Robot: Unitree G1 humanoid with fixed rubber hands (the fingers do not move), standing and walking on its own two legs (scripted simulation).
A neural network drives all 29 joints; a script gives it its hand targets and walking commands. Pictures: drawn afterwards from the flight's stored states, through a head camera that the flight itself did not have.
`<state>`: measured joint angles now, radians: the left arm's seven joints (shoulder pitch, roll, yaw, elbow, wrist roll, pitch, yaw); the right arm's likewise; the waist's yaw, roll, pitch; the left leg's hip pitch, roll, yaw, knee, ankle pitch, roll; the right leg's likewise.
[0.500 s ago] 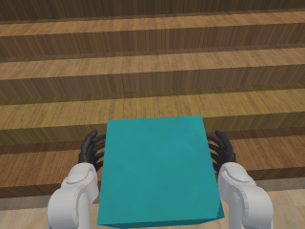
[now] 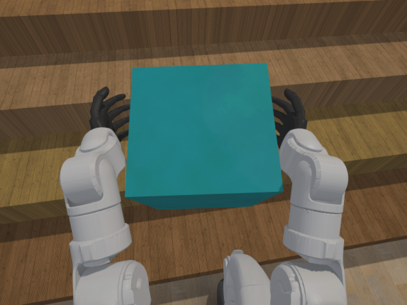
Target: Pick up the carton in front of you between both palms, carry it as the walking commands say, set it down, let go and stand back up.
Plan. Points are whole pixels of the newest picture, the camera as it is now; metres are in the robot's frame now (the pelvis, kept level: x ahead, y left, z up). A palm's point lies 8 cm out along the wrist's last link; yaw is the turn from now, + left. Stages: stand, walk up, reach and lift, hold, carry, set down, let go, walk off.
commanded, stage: carry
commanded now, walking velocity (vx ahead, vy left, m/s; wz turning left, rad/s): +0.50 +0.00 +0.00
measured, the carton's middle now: (202, 150) +0.38 -0.01 +0.06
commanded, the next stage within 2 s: none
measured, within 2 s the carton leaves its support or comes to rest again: neither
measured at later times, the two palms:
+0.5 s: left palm out of the picture +0.70 +0.10 +0.21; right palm out of the picture +0.76 -0.21 +0.21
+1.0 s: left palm out of the picture +1.08 -0.04 +0.52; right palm out of the picture +1.05 -0.35 +0.54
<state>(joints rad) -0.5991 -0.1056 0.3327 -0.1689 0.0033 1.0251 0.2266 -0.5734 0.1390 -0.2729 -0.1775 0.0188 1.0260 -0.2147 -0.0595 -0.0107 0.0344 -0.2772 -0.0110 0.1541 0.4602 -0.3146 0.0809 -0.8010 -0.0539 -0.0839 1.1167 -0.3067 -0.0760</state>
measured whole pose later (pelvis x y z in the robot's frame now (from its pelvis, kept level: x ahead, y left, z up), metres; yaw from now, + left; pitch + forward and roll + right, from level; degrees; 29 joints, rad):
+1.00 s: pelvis +0.71 -0.16 +0.33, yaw +0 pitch +3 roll +3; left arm -0.66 -0.07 0.42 -0.12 0.10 1.17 0.22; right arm -0.77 0.09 -0.23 -0.02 0.07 1.16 -0.30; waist -0.18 -0.02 -0.08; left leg -0.30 0.00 0.13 0.54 -0.30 0.06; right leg -1.01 -0.07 0.01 1.82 -0.39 -0.12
